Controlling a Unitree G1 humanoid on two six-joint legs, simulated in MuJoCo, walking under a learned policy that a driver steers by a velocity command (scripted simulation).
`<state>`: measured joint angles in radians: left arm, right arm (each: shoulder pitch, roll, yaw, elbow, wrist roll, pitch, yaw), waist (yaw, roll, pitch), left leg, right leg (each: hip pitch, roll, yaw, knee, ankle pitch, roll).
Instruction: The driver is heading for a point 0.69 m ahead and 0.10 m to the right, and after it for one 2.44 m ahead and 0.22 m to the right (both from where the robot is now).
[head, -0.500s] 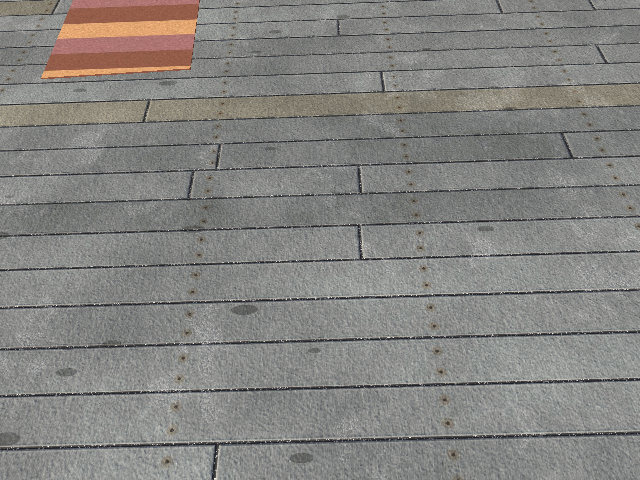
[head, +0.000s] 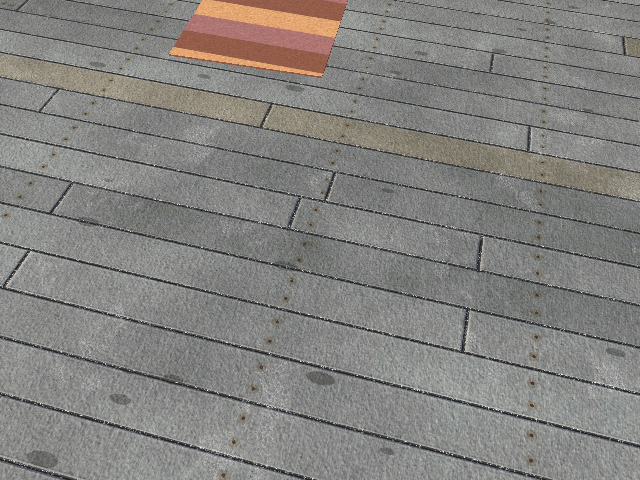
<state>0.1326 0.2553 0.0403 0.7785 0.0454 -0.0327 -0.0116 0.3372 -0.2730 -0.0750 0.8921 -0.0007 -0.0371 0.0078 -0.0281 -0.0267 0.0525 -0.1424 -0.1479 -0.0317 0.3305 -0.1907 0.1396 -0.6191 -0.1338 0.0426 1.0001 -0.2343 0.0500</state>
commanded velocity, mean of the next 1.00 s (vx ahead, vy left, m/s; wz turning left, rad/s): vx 0.50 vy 0.00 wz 0.03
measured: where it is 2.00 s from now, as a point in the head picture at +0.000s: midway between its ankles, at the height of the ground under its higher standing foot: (355, 263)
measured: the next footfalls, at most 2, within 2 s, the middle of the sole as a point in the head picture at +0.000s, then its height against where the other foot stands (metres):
right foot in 0.26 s outside the picture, level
left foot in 0.78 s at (270, 429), level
